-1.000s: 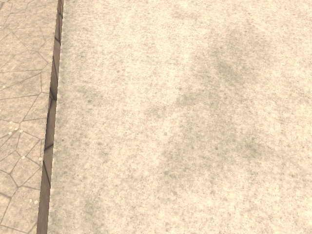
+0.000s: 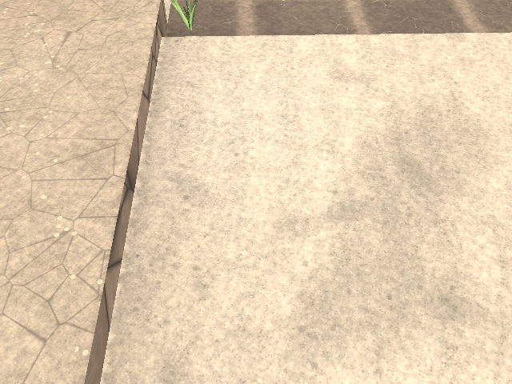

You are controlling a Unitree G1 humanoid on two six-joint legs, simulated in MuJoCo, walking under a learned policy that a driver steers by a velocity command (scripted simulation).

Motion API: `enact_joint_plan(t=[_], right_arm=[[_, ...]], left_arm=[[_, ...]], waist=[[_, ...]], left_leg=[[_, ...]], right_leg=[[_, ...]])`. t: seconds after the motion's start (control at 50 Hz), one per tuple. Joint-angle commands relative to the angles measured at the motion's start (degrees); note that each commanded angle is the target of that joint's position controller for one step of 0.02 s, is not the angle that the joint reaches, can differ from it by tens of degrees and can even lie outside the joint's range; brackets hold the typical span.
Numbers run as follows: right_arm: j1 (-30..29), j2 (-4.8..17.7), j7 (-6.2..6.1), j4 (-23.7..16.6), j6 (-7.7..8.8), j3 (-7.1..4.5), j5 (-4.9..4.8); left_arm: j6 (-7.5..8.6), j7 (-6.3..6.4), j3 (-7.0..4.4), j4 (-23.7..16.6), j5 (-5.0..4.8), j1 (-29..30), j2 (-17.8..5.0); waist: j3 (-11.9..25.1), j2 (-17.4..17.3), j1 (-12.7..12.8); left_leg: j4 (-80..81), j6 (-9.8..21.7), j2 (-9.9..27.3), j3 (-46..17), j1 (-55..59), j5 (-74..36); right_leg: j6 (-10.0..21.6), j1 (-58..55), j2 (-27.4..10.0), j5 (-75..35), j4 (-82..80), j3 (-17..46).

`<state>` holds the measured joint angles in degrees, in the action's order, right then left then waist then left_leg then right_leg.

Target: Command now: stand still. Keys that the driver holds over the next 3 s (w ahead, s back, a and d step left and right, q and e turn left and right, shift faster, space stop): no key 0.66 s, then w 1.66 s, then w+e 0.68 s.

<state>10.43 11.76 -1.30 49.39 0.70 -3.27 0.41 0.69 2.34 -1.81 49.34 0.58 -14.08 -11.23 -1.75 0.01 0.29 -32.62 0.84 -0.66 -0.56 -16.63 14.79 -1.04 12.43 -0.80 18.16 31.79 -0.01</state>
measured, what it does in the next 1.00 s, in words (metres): lifts its left foot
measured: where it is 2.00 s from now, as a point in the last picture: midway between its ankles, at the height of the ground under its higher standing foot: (274, 354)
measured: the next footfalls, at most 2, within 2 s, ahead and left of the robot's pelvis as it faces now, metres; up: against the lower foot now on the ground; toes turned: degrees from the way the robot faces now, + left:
left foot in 1.32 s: +0.40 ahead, +0.11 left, +0.00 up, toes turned +1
right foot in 1.86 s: +0.71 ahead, -0.14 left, +0.00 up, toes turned -4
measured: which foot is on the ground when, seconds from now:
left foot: down 0.00-0.90, up 0.92-1.00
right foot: down 0.00-1.00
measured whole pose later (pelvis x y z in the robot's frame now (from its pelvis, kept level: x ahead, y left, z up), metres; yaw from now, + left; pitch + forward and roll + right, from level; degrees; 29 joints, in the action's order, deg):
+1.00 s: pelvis +0.06 -0.03 +0.00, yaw -1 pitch +1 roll +0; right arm 13.0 13.2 -0.3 60.0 4.5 -3.4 -2.3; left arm 6.4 0.8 -2.8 59.5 -0.5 -25.5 -10.1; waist 1.5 -1.3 1.7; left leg -55.7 3.4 0.3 -0.2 -25.0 23.5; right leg 2.3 8.0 0.9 20.7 27.4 -1.5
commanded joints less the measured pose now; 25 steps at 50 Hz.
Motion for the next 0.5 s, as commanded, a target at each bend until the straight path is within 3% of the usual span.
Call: enact_joint_plan(t=[0.02, 0.5], right_arm=[[-1.1, 5.6, -0.34, -2.0, 0.71, -1.15, -0.11], [-1.6, 4.8, -0.77, 7.7, 0.35, -0.46, -0.53]], left_arm=[[0.56, 0.25, -1.41, -1.9, -0.06, -1.3, -5.6], [0.51, 0.9, -1.49, 5.6, -0.32, -5.3, -4.2]], waist=[[1.3, -0.5, 0.2], [0.0, -0.3, -0.1]], left_leg=[[5.7, 1.9, 2.9, -3.7, 3.0, -5.8], [7.7, 1.9, 2.6, -2.8, 3.7, -5.5]], right_leg=[[1.5, 3.1, -1.7, -5.3, -6.1, 2.1], [1.2, 2.0, -0.8, -6.4, -7.3, 1.2]])
Over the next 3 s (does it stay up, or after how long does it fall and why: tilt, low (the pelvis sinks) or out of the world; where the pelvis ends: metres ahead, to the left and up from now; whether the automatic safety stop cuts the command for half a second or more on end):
stays up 1.16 -0.08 -0.02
